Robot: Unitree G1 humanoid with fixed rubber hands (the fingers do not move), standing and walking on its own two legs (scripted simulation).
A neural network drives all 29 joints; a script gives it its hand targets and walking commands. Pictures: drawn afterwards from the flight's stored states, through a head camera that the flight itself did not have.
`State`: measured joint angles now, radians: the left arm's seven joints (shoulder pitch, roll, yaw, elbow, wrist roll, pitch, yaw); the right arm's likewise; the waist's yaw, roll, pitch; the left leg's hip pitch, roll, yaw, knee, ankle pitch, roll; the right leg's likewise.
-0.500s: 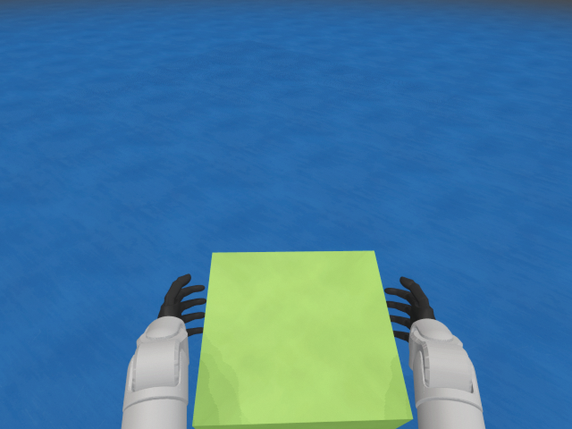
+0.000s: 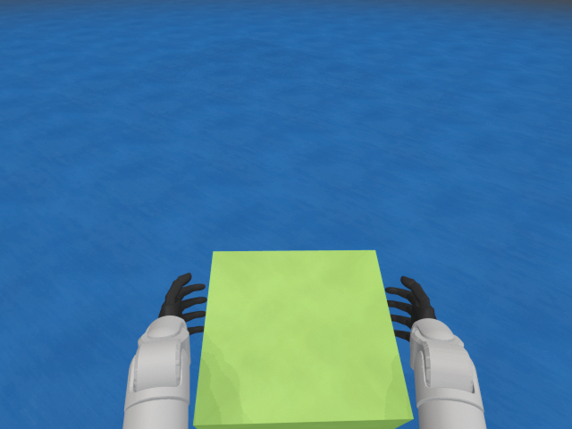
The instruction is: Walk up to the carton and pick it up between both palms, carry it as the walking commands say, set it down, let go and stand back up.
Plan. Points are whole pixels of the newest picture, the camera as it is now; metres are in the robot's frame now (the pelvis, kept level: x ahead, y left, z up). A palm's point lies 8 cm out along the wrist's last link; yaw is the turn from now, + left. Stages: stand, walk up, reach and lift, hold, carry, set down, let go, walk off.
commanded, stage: hold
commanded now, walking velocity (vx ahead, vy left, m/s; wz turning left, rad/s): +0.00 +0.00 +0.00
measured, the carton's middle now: (295, 342) +0.30 +0.00 -0.04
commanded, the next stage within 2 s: carry in 0.04 s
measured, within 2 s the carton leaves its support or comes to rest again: neither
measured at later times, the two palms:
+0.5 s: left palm out of the picture +0.11 +0.26 +0.05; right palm (356, 366) +0.21 -0.07 +0.06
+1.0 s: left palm out of the picture -0.22 +0.21 +0.08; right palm out of the picture +0.02 -0.03 +0.08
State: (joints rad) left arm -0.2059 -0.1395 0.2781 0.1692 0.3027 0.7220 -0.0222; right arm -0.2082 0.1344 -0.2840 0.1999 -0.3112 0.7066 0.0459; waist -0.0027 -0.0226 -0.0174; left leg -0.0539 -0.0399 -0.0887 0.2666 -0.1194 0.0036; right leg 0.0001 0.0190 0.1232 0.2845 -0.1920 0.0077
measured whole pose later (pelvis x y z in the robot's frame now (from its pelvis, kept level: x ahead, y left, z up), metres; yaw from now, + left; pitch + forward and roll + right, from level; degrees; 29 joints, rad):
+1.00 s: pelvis -0.26 -0.07 -0.01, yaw +45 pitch +1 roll +3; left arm 0.00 -0.13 0.12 -0.55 0.08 1.19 0.17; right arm 0.01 0.13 -0.09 -0.58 -0.11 1.24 -0.14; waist 0.01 -0.03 -0.04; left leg -0.68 -0.05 -0.01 1.33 -0.36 -0.07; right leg -0.25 -0.07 -0.13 0.53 -0.29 -0.04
